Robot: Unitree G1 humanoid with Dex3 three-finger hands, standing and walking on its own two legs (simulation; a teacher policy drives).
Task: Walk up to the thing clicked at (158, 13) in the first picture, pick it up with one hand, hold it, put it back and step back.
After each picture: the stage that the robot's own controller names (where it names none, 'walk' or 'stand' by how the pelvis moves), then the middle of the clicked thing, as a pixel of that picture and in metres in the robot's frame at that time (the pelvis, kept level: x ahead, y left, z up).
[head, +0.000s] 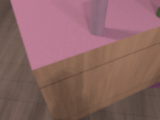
stand; out of the picture +0.76 -0.37 +0.13
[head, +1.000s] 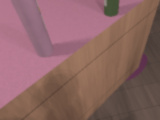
walk; out of the picture +0.72 -0.05 +0.15
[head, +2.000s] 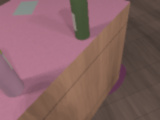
walk; (79, 12) +0.61 +0.05 +0.14
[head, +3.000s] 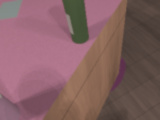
stand; (75, 11) +0.51 +0.11 +0.16
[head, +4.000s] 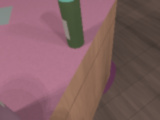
stand; (71, 17) +0.51 +0.12 +0.15
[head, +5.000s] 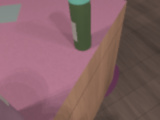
stand; (80, 19) +0.50 +0.10 +0.15
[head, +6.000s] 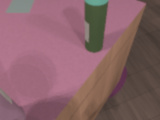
stand; (95, 20) +0.49 +0.06 +0.14
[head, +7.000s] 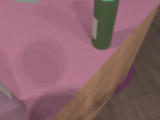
stand; (104, 16) +0.48 +0.04 +0.15
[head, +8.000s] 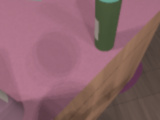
stand; (106, 17) +0.46 +0.02 +0.14
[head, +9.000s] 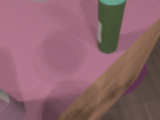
stand; (109, 19) +0.46 +0.01 +0.14
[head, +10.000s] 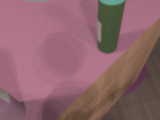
stand; (109, 19) +0.46 +0.01 +0.14
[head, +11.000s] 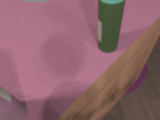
stand; (109, 18) +0.46 +0.01 +0.14
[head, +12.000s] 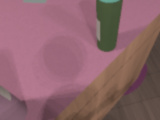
stand; (108, 17) +0.47 +0.01 +0.15
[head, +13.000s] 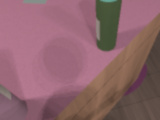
stand; (107, 17) +0.47 +0.01 +0.15
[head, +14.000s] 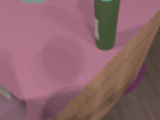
stand; (106, 16) +0.47 +0.02 +0.15
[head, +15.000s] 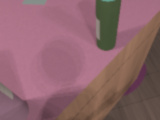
stand; (107, 16) +0.47 +0.01 +0.15
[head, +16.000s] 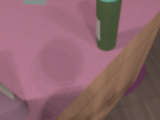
stand; (107, 17) +0.47 +0.01 +0.15
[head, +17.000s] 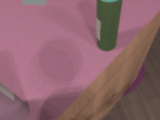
stand; (108, 17) +0.47 +0.01 +0.15
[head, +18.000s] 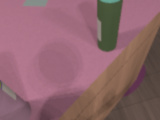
stand; (108, 18) +0.48 +0.01 +0.15
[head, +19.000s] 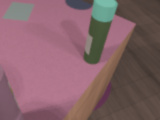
stand; (97, 34) +0.47 +0.01 +0.13
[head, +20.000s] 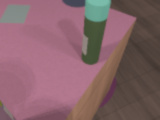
stand; (93, 34) +0.46 +0.01 +0.13
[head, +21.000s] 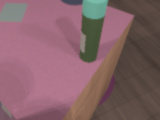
stand; (91, 32) +0.47 +0.03 +0.13
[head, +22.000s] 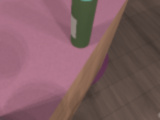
rise first; (82, 15) +0.47 +0.07 +0.13
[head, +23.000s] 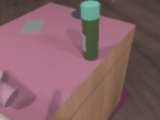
rise first; (90, 33) +0.54 +0.03 +0.13
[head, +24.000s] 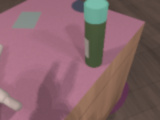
go down; (94, 37) +0.46 +0.01 +0.13
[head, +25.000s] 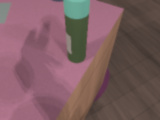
go down; (76, 32) +0.46 +0.02 +0.13
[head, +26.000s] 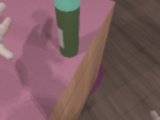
go down; (68, 25) +0.47 +0.03 +0.14
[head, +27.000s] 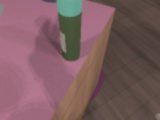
go down; (70, 30) +0.47 +0.03 +0.13
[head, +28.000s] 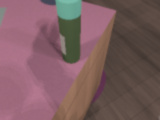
go down; (70, 32) +0.47 +0.04 +0.13
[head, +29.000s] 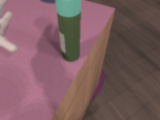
go down; (69, 30) +0.47 +0.04 +0.14
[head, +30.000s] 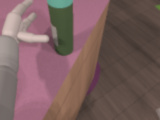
close; (62, 22) +0.48 +0.04 +0.15
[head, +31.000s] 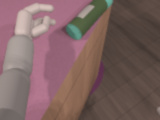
lift; (91, 14) +0.61 -0.07 +0.08
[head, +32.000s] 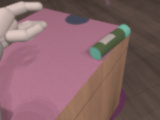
lift; (110, 41) +0.62 -0.09 +0.04
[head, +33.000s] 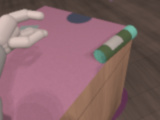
hold; (116, 43) +0.59 -0.10 +0.04
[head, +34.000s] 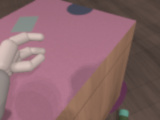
stand; out of the picture +0.48 -0.21 -0.73
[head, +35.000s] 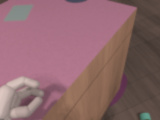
hold; out of the picture +0.41 -0.38 -0.69
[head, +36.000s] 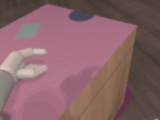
stand; out of the picture +0.40 -0.54 -0.73
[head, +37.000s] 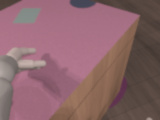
go down; out of the picture +0.42 -0.71 -0.73
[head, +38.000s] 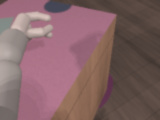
crouch; out of the picture +0.44 -0.83 -0.73
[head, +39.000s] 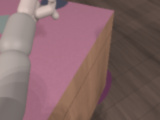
crouch; out of the picture +0.45 -0.97 -0.74
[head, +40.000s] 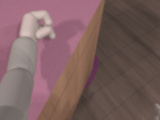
lower; out of the picture +0.45 -1.11 -0.72
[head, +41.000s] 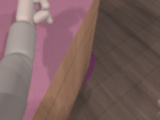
lower; out of the picture +0.49 -1.25 -0.70
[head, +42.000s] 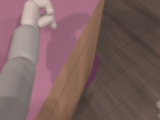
lower; out of the picture +0.48 -1.39 -0.70
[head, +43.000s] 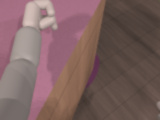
lower; out of the picture +0.49 -1.52 -0.70
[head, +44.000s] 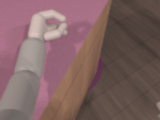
loosen; out of the picture +0.48 -1.65 -0.70
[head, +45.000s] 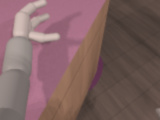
withdraw; out of the picture +0.50 -1.76 -0.70
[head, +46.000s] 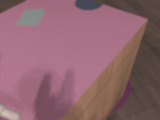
sink last; out of the picture +0.38 -1.91 -0.74
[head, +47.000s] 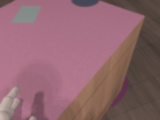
stand; out of the picture +0.37 -2.02 -0.74
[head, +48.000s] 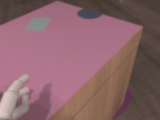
walk; out of the picture +0.29 -2.15 -0.73
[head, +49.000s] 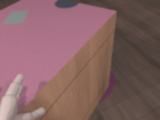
stand; out of the picture +0.65 -2.16 -0.72
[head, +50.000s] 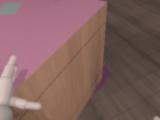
rise; out of the picture +0.64 -2.28 -0.69
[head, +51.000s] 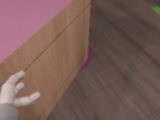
stand; out of the picture +0.93 -2.28 -0.73
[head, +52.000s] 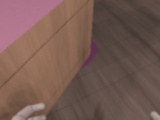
stand; out of the picture +0.82 -2.39 -0.69
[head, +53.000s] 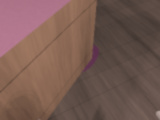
stand; out of the picture +0.80 -2.52 -0.68
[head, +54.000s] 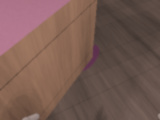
stand; out of the picture +0.82 -2.61 -0.69
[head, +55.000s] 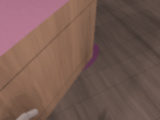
rise; out of the picture +0.85 -2.71 -0.69
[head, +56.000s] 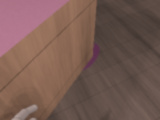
rise; out of the picture +0.85 -2.82 -0.69
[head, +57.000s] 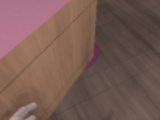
rise; out of the picture +0.85 -2.92 -0.70
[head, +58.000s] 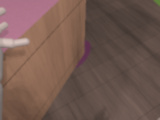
crouch; out of the picture +0.87 -3.02 -0.72
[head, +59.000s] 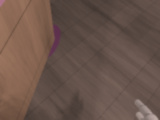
stand; out of the picture +1.09 -3.07 -0.71
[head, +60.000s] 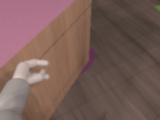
crouch; out of the picture +0.83 -3.23 -0.73
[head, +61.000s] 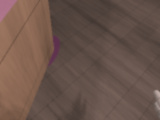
crouch; out of the picture +1.09 -3.27 -0.72
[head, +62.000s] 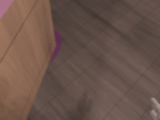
crouch; out of the picture +1.07 -3.36 -0.73
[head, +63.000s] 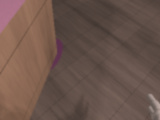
crouch; out of the picture +1.08 -3.48 -0.72
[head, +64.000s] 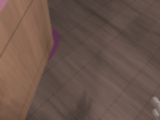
crouch; out of the picture +1.11 -3.56 -0.72
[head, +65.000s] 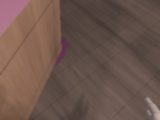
crouch; out of the picture +1.01 -3.69 -0.72
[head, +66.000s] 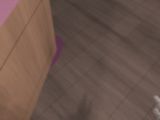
crouch; out of the picture +1.10 -3.76 -0.73
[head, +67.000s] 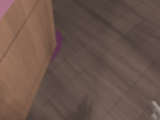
crouch; out of the picture +1.13 -3.84 -0.72
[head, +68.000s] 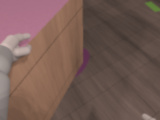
stand; out of the picture +0.98 -3.97 -0.73
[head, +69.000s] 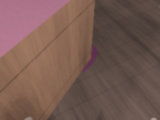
stand; out of the picture +0.75 -4.11 -0.69
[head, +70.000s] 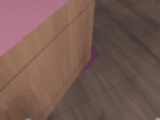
stand; out of the picture +0.72 -4.19 -0.69
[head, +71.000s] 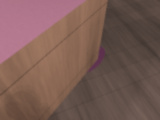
stand; out of the picture +0.69 -4.30 -0.71
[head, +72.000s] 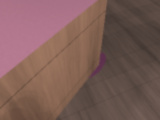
stand; out of the picture +0.59 -4.40 -0.75
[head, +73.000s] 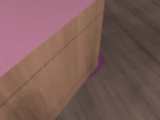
stand; out of the picture +0.57 -4.47 -0.75
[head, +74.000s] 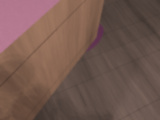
walk; out of the picture +0.70 -4.60 -0.73
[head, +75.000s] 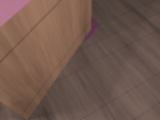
walk; out of the picture +1.33 -4.56 -0.72
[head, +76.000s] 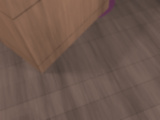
walk; out of the picture +0.89 -4.79 -0.71
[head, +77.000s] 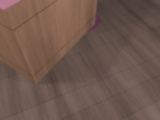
stand; out of the picture +1.30 -4.82 -0.74
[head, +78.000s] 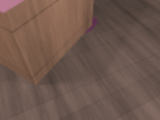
stand; out of the picture +1.38 -4.88 -0.75
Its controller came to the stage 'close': yes
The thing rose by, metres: 0.00
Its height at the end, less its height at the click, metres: -0.87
